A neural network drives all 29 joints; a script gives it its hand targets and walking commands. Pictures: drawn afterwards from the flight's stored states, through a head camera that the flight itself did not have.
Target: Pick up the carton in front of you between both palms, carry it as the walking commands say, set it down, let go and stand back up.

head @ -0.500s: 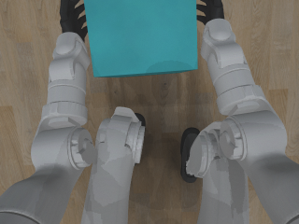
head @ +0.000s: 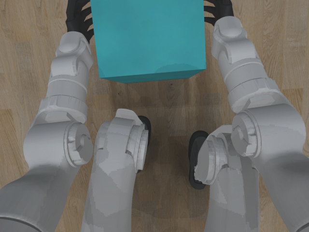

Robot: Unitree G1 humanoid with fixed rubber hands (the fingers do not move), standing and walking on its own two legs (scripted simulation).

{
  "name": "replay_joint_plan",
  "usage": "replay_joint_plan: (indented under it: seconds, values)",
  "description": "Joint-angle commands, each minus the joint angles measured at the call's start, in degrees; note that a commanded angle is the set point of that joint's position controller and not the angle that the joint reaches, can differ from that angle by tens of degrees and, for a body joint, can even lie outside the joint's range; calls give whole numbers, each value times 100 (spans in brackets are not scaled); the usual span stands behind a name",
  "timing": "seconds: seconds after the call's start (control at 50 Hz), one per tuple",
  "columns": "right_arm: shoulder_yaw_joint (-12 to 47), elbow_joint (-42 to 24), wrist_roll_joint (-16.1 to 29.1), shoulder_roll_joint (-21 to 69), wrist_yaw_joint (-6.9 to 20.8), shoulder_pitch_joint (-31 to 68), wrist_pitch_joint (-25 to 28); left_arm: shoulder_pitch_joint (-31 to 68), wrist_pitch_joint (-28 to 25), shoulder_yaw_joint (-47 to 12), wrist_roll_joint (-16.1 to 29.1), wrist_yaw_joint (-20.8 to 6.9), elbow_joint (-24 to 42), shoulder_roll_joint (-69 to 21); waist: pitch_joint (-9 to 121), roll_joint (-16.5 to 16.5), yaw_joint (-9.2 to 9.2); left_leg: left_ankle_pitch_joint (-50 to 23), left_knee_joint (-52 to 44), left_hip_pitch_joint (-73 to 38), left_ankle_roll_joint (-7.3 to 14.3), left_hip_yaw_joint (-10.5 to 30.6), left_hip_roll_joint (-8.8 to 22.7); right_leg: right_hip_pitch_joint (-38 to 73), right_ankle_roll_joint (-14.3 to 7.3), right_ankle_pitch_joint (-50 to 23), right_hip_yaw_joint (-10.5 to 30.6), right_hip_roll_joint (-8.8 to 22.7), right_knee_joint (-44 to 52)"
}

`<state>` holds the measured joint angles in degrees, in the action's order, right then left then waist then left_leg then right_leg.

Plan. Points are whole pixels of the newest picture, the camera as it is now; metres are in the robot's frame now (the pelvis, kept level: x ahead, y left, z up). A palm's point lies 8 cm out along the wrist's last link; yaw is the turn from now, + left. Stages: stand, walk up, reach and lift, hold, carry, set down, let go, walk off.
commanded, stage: set down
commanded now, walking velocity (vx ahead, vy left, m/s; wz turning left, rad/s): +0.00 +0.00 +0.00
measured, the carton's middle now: (151, 38) +0.50 +0.10 -0.23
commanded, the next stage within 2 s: let go in 1.84 s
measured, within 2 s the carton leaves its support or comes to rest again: neither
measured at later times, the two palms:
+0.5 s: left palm (78, 36) +0.47 +0.25 -0.16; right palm (221, 19) +0.54 -0.06 -0.17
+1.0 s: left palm (52, 33) +0.46 +0.28 -0.11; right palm (247, 4) +0.55 -0.09 -0.11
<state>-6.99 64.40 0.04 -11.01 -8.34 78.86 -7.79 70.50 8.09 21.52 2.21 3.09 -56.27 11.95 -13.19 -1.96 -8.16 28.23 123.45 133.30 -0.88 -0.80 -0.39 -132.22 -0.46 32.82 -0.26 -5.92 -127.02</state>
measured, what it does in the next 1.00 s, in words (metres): stands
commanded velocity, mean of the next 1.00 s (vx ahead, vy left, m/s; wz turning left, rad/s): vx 0.00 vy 0.00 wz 0.00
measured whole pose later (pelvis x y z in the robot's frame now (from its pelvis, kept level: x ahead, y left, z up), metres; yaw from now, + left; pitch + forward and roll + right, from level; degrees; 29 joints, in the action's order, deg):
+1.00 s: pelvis +0.01 +0.01 +0.03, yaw +1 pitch +38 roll +0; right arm -2.6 50.9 5.5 -18.4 -6.6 69.6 -6.8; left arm 61.5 2.3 13.3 13.7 5.2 -48.7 15.6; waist -11.5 -0.9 -7.7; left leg 29.1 119.7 129.0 0.3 -1.4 -2.2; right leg -126.1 0.7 35.5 0.7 -4.0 -123.3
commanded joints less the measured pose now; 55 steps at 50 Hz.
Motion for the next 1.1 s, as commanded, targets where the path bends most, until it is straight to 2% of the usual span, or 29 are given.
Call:
replay_joint_plan:
  seconds: [0.0,0.24,0.36,0.42,0.46,0.48,0.5,0.54,0.58,0.64,0.72,0.8,0.88,0.92,1.0,1.08]
  values:
    - [1128,-637,133,4480,1242,2706,251,3191,-40,-1689,220,-1425,422,-4502,5314,-480,-127,-1233,-787,-2825,7,-144,-489,2165,-157,-749,15,-381,1159]
    - [592,-119,-366,3757,1256,2185,198,2925,-87,-1148,-158,-1455,-162,-3788,4418,-357,60,-845,-772,-2181,46,-52,-456,1939,-194,-600,158,-277,1190]
    - [402,67,-553,2990,1208,2009,256,2575,-177,-827,-346,-1297,-496,-3126,4061,-390,116,-662,-780,-2127,22,13,-413,1859,-136,-449,158,-195,1153]
    - [310,107,-515,1964,1004,1867,375,2165,-363,-502,-334,-1034,-735,-2171,4080,-425,74,-619,-789,-2270,-46,-42,-336,2039,-54,-406,138,-113,1165]
    - [159,80,-420,509,673,1536,480,1597,-561,-173,-214,-650,-907,-737,4217,-376,28,-656,-804,-2497,-130,-82,-239,2261,32,-430,130,2,1194]
    - [119,49,-302,-463,441,1275,540,1228,-696,-99,-55,-380,-948,248,4249,-344,3,-677,-826,-2604,-168,-92,-171,2347,70,-420,133,75,1212]
    - [130,12,-169,-1055,273,1231,584,1079,-838,-84,119,-149,-953,886,4288,-304,-32,-750,-832,-2656,-184,-78,-106,2377,93,-437,177,142,1197]
    - [347,-22,182,-1199,180,1429,642,1198,-1044,-184,460,86,-956,1233,4523,-362,-122,-1022,-810,-2723,-127,6,-16,2373,118,-603,271,231,1111]
    - [625,-229,592,-1180,201,1600,711,1274,-1198,-260,686,174,-822,1465,4857,-474,-284,-1409,-759,-2803,-50,53,44,2482,135,-898,332,276,1018]
    - [982,-577,1014,-1081,306,1736,732,1318,-1307,-486,906,167,-594,1587,5211,-514,-485,-1861,-743,-2985,26,115,113,2576,158,-1198,362,289,929]
    - [1116,-919,1213,-1134,355,1534,697,1098,-1310,-679,1099,132,-292,1547,5866,-434,-551,-2196,-771,-3512,16,97,120,2853,166,-1321,254,269,853]
    - [878,-1181,986,-1325,291,1026,581,628,-1166,-684,1232,134,172,1472,6707,-412,-410,-2264,-907,-4195,-60,3,36,3167,160,-1233,10,238,930]
    - [530,-1919,684,-1397,184,760,394,207,-907,-765,1304,193,1033,1316,7733,-420,-235,-2143,-1214,-4991,-133,-130,-95,3561,102,-1002,-248,140,1210]
    - [357,-2151,546,-1395,142,661,246,56,-712,-762,1235,217,1381,1223,7808,-373,-203,-1940,-1429,-5101,-163,-197,-153,3637,53,-788,-315,96,1411]
    - [75,-1908,390,-1263,170,400,59,-81,-463,-609,933,220,1521,1000,6813,-192,-138,-1386,-1842,-4644,-193,-220,-200,3191,-17,-288,-287,81,1847]
    - [-14,-1593,332,-1112,257,206,104,-204,-458,-490,713,160,1507,850,6468,-58,-144,-1449,-2141,-4507,-223,-214,-208,3008,-22,-378,-230,67,2205]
